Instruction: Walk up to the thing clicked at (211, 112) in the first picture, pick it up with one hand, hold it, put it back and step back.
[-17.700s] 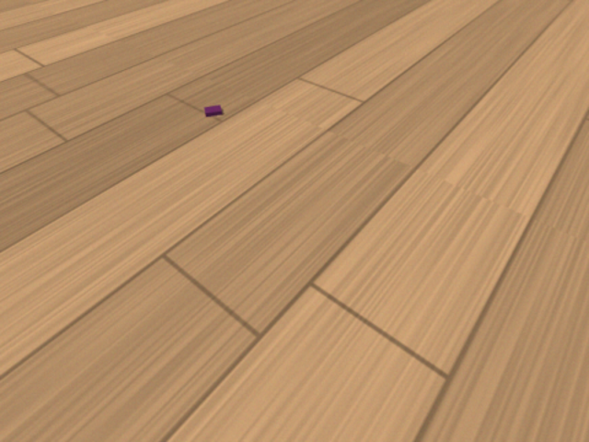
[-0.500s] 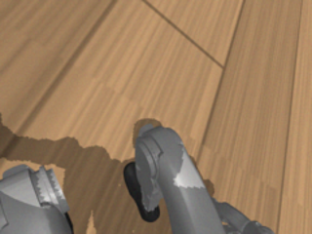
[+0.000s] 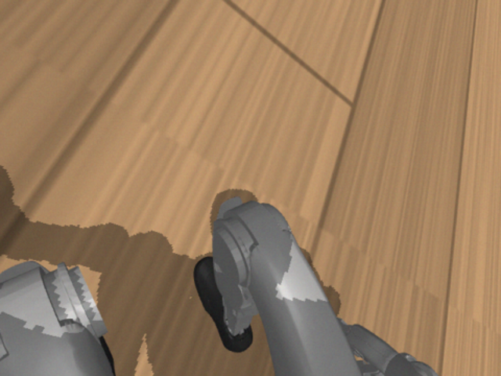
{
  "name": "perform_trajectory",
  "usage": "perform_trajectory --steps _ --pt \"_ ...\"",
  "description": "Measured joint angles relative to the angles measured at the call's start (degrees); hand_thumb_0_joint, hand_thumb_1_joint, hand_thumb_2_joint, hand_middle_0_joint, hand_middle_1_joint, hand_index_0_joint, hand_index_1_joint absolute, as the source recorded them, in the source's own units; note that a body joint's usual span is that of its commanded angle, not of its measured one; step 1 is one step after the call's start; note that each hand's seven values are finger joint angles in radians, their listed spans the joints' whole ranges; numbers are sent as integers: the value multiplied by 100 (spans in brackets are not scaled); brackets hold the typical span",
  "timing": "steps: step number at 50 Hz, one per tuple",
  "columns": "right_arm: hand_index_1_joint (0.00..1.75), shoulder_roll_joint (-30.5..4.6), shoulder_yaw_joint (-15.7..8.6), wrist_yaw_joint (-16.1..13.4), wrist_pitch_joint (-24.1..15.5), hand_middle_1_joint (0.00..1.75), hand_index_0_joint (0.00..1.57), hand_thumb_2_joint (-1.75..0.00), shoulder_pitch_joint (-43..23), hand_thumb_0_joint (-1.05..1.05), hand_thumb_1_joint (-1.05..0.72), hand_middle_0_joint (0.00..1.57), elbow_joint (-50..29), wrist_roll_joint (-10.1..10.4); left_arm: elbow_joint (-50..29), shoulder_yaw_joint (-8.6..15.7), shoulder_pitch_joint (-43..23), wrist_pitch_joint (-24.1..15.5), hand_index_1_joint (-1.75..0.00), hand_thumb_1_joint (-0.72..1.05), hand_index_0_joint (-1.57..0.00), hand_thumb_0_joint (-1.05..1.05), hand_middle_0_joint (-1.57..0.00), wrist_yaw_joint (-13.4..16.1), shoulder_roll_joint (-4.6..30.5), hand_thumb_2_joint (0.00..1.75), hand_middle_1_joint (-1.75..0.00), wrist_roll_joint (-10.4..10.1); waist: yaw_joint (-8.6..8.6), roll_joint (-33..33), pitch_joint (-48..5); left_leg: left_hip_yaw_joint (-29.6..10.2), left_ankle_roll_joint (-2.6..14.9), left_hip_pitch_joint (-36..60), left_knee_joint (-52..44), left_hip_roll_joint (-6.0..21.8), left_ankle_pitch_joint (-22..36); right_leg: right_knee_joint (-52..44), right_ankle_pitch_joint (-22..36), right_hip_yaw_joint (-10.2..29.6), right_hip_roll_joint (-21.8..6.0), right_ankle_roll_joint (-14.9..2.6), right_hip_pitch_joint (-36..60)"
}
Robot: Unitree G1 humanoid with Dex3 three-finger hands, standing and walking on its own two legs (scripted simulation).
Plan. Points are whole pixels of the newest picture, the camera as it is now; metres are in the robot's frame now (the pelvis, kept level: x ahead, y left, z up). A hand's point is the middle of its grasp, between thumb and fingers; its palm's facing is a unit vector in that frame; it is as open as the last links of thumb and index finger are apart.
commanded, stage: close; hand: left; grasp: from above
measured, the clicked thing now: out of the picture +0.43 +0.34 -0.29
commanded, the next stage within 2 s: settle in 1.34 s
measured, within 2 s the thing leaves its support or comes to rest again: leaves its support in 1.66 s
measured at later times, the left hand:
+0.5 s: hand out of the picture +0.41 +0.34 -0.26, palm faces -0.42 -0.21 -0.88, open 12.6 cm
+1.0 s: hand out of the picture +0.42 +0.34 -0.26, palm faces -0.40 -0.21 -0.89, open 10.7 cm
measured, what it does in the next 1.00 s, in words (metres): stands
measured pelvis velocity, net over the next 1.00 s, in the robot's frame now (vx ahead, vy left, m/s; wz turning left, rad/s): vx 0.00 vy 0.00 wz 0.00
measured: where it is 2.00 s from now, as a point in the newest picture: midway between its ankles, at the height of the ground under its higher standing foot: (171, 353)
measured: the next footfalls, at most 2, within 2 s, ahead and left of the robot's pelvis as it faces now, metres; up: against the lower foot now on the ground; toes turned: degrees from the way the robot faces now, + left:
none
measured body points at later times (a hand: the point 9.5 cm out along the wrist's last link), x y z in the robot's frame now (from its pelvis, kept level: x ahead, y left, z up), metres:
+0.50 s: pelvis +0.00 +0.00 +0.00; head +0.27 +0.15 +0.33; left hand +0.43 +0.35 -0.21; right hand +0.07 -0.24 -0.06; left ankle +0.07 +0.13 -0.27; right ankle +0.12 -0.12 -0.27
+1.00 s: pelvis +0.00 +0.00 +0.00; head +0.27 +0.14 +0.33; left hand +0.44 +0.35 -0.21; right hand +0.06 -0.26 -0.04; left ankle +0.07 +0.13 -0.27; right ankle +0.12 -0.12 -0.27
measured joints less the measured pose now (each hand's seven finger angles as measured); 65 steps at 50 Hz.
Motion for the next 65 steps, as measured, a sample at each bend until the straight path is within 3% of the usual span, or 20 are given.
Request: perform_trajectory --steps 2,5,9,16,20,26,31,37,43,48,57,65 --pt "30 -41 -40 13 -40 30 20 -90 7 0 -90 20 -26 32 34 -7 -82 145 -94 -45 -14 0 -16 -5 -2 95 -92 -70 -26 0 -28 23 15 -18 -28 5 11 -24 4 15 -2 4 -12" --pt "29 -111 -48 32 -84 30 20 -90 28 0 -90 20 -95 96 132 183 -194 321 -92 -42 -16 0 -18 -84 100 93 -90 -179 -91 -8 -62 37 34 -50 -48 13 16 -47 9 24 1 17 -40" --pt "29 -164 -70 14 -113 30 20 -90 109 0 -90 20 -143 140 224 328 -306 457 -90 -40 -18 0 -20 -392 305 91 -88 -371 -157 -13 -50 44 41 -105 -48 -13 30 -42 -7 25 -22 11 -69" --pt "29 -95 51 -28 22 30 20 -90 240 0 -90 20 -102 127 -66 100 -94 204 -88 -36 -22 0 -24 -958 349 87 -86 -525 -48 0 86 47 27 -57 -45 -44 -12 -28 -80 23 -54 -1 -2" --pt "29 -13 163 -28 96 30 20 -90 259 0 -90 20 -107 107 -245 43 46 -77 -86 -32 -25 0 -25 -935 311 84 -84 -467 62 4 96 14 -2 2 -38 -49 -52 -26 -108 -2 -56 -12 49" --pt "30 75 223 -46 157 30 20 -90 131 0 -90 21 -135 41 -152 44 95 -357 -83 -24 -30 0 -28 -632 234 79 -83 -217 124 27 38 -39 -14 37 7 -49 -58 -9 -90 -38 -39 -5 84" --pt "30 83 147 -87 125 30 20 -90 -5 0 -90 21 -197 9 -53 -35 4 -270 -80 -15 -35 0 -32 -360 187 73 -82 -13 73 6 40 -11 29 7 -12 -33 16 -40 -16 -19 -23 11 66" --pt "29 -3 59 -90 15 30 20 -90 -13 0 -90 20 -195 51 37 -52 -137 37 -76 -8 -43 1 -39 -219 158 66 -80 2 -21 -69 19 26 57 -32 -53 -3 53 -80 34 9 -5 24 16" --pt "29 -154 48 -53 -63 30 20 -90 121 0 -90 20 -213 117 122 232 -213 248 -70 -5 -49 0 -45 -331 258 58 -74 -142 -101 -92 39 31 44 -47 -82 -10 42 -96 17 9 -19 10 -3" --pt "29 -207 56 -41 -73 30 20 -90 208 0 -90 20 -151 136 38 330 -202 215 -66 -3 -54 0 -51 -537 320 53 -70 -246 -112 -57 76 27 26 -31 -62 -24 19 -62 -16 8 -32 13 8" --pt "29 -96 134 -87 43 30 20 -90 245 0 -90 20 -186 99 -65 292 -59 -15 -58 1 -58 0 -53 -799 437 46 -62 -362 -61 20 161 19 19 -32 -44 -24 30 -42 2 4 -30 8 -4" --pt "29 14 224 -150 137 30 20 -90 202 0 -90 21 -193 40 -72 212 -10 -229 -53 1 -62 1 -57 -713 426 43 -57 -236 18 -17 120 -8 -4 0 -28 -21 14 -31 3 -15 -24 -3 13"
